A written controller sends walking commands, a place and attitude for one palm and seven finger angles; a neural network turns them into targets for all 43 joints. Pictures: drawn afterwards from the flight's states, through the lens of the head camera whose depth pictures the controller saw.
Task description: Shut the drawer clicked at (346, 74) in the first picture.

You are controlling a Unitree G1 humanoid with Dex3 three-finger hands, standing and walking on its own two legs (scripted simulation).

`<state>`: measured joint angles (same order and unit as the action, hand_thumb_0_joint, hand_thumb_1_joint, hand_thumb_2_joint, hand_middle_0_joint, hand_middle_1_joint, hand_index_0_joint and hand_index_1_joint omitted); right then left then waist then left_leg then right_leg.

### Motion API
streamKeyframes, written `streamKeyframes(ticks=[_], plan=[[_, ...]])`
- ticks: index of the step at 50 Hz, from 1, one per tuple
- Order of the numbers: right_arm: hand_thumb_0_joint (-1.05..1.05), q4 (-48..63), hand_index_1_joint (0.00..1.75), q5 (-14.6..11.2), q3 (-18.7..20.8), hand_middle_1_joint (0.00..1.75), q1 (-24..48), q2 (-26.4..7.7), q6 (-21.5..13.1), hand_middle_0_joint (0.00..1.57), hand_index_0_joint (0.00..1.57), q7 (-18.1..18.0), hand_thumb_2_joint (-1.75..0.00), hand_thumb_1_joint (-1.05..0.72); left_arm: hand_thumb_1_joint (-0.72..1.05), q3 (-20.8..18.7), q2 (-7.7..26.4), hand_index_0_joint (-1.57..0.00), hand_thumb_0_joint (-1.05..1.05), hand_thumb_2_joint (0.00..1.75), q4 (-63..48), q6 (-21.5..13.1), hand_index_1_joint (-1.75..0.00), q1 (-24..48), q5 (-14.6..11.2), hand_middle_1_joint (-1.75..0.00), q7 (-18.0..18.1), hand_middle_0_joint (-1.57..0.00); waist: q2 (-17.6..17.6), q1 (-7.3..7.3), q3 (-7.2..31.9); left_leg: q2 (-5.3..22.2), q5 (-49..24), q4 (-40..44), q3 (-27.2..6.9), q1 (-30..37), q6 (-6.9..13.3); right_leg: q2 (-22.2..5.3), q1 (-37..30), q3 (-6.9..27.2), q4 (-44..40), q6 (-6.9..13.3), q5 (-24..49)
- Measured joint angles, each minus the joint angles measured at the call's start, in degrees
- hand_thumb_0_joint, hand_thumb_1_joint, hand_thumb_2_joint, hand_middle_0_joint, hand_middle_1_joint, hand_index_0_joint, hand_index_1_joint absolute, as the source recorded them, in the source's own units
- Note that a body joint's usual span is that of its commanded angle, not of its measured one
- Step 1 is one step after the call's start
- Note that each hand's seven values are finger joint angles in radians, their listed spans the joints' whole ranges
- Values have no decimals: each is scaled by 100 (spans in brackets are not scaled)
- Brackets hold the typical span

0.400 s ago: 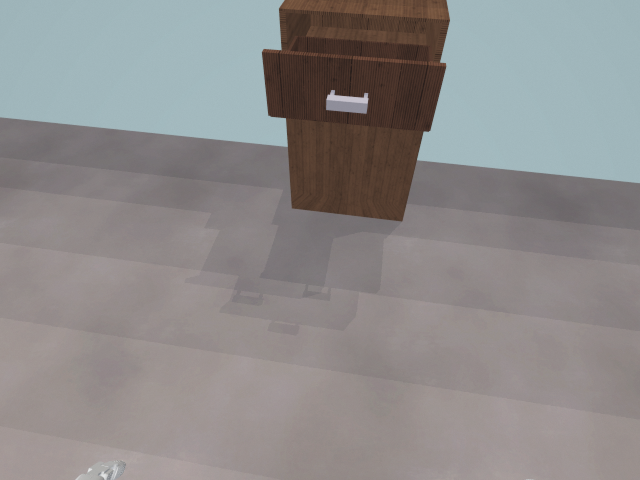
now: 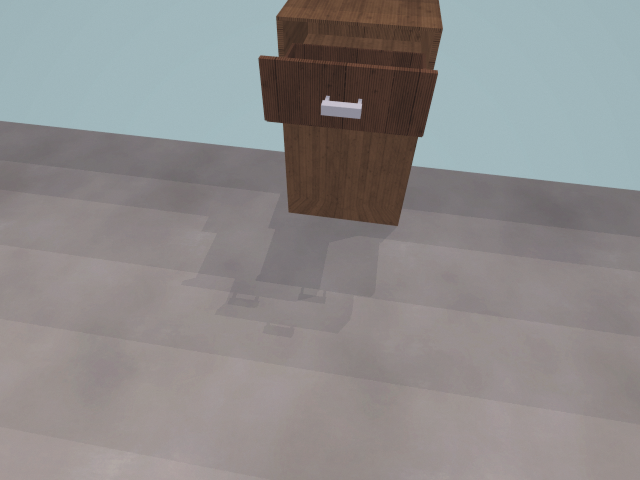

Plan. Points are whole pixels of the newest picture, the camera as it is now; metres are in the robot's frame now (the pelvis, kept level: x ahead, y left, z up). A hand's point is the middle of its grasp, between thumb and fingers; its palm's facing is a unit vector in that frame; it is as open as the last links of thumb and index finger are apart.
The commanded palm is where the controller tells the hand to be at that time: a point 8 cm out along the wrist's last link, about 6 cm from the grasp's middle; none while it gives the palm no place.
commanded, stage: stand and wait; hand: left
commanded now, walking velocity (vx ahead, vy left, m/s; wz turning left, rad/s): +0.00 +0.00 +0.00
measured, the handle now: (342, 105) +1.01 +0.01 -0.03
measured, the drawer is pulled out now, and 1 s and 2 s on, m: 0.30 0.30 0.30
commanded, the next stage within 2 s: look at it before walking up in 0.42 s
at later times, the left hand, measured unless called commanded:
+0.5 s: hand out of the picture +0.07 +0.24 -0.15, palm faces -0.03 -0.94 -0.34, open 7.4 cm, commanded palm none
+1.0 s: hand out of the picture +0.05 +0.24 -0.16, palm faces -0.03 -0.94 -0.33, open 7.4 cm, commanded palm none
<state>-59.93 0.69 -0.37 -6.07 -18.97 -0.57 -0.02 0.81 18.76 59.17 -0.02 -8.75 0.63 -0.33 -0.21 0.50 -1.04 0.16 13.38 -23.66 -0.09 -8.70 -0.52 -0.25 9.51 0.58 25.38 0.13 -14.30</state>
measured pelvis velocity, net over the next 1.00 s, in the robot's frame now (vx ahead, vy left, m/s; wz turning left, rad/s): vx -0.01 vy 0.00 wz -0.01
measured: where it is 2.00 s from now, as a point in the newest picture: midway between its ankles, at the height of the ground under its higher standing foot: outside the picture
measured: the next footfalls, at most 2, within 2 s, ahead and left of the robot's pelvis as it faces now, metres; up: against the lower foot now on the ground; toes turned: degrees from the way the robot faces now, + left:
right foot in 1.52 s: +0.11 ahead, -0.13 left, +0.00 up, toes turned -14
left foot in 2.00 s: +0.43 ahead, +0.05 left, +0.00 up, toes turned -10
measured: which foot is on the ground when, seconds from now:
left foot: down 0.00-1.00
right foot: down 0.00-1.00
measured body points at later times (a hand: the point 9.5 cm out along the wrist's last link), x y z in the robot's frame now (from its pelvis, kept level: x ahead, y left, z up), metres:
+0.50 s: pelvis -0.01 -0.01 +0.00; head -0.01 -0.01 +0.45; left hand +0.07 +0.29 -0.13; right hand +0.06 -0.30 -0.13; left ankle -0.01 +0.13 -0.74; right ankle -0.01 -0.12 -0.74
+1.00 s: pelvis -0.01 +0.00 +0.00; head +0.00 +0.00 +0.45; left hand +0.06 +0.29 -0.13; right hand +0.06 -0.30 -0.13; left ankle -0.01 +0.13 -0.74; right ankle -0.01 -0.12 -0.74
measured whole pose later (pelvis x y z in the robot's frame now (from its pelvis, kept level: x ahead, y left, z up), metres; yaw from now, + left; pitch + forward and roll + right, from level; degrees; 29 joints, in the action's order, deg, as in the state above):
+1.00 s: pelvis -0.01 +0.00 +0.00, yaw -1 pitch -1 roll +0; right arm -63.9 0.4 -0.4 -8.0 -18.9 -0.8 0.0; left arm 0.3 19.5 62.4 -0.4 -9.1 0.6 -0.3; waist -0.5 0.2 -1.7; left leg 0.8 11.0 -20.6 0.3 -8.2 -0.8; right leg 0.4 9.0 1.0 21.8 0.3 -11.4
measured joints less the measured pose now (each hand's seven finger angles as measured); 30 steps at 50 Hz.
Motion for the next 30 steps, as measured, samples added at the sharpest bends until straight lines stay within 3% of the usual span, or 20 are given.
streamKeyframes(ticks=[30], plan=[[1, -369, 30, -18, 3, 30, -162, -1, -20, 20, 21, 5, -90, -91, 90, -38, 53, -20, 1, 90, 262, -49, -30, 78, -7, -30, 7, -20, 9, -56, 16, 92, -219, 253, 35, 80, -64, 90, -64, 34, -270, 55, 251]])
